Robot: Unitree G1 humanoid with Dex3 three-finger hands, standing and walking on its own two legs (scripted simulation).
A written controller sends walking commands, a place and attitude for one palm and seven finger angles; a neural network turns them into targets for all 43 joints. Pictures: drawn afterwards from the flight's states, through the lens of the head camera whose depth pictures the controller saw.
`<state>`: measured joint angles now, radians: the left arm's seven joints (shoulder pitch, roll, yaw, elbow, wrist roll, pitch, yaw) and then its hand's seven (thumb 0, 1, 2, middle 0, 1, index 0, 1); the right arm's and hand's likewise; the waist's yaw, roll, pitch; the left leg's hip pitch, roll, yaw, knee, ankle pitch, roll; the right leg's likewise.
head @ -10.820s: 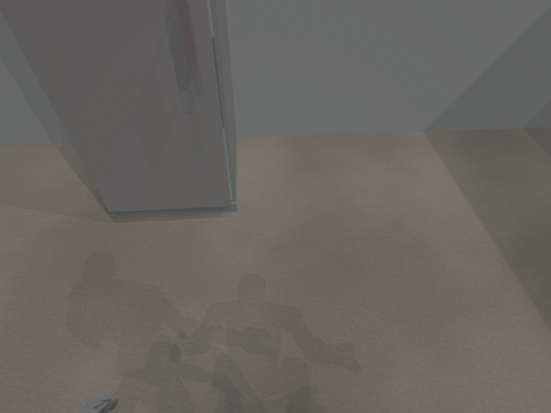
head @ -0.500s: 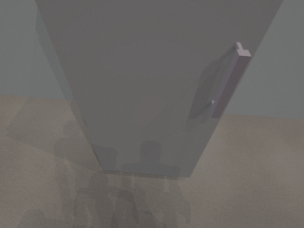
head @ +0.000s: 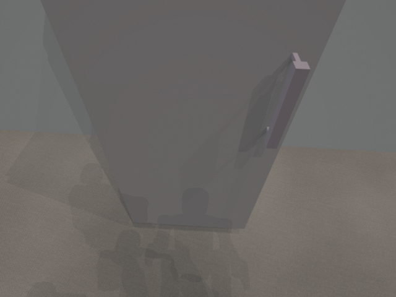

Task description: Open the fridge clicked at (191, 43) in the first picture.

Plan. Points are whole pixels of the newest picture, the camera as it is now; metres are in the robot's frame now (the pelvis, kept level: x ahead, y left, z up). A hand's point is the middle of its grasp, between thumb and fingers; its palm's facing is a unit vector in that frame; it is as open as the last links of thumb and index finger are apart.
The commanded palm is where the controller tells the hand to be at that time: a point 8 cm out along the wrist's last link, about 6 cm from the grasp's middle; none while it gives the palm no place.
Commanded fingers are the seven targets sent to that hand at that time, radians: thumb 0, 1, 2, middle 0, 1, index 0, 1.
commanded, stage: come to a stop and stand still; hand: right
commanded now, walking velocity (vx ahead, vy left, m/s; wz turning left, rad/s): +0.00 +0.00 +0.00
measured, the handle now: (281, 104) +0.51 -0.17 +0.13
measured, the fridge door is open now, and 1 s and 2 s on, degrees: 0 0 0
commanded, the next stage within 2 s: look again from close up in 1.02 s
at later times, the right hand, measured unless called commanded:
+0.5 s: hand out of the picture -0.04 -0.15 -0.18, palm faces +0.01 +0.99 -0.13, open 7.4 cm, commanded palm none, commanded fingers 0.00 -0.90 -0.90 0.20 0.30 0.20 0.30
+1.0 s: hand out of the picture +0.02 -0.21 -0.17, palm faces -0.02 +0.98 -0.21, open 7.4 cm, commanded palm none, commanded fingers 0.00 -0.90 -0.90 0.20 0.30 0.20 0.30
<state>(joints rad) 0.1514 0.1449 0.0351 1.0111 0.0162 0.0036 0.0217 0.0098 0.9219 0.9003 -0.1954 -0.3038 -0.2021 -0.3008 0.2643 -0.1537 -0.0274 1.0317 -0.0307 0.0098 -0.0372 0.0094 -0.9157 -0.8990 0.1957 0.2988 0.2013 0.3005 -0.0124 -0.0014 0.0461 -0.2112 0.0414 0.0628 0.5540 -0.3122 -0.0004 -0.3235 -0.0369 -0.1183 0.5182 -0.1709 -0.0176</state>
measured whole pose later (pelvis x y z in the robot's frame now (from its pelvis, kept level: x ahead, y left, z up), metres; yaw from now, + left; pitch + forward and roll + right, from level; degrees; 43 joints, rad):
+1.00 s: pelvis +0.01 -0.04 +0.01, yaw +1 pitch -1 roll +0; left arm 0.27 0.19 0.01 1.05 0.02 -0.02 0.00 0.02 0.92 0.90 -0.20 -0.30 -0.20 -0.30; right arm 0.32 -0.17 0.01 1.05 -0.03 -0.01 -0.04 0.01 -0.91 -0.90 0.20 0.30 0.20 0.30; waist 0.01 0.00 0.01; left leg -0.18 0.07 0.03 0.49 -0.30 -0.05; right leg -0.29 0.01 -0.12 0.48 -0.18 -0.07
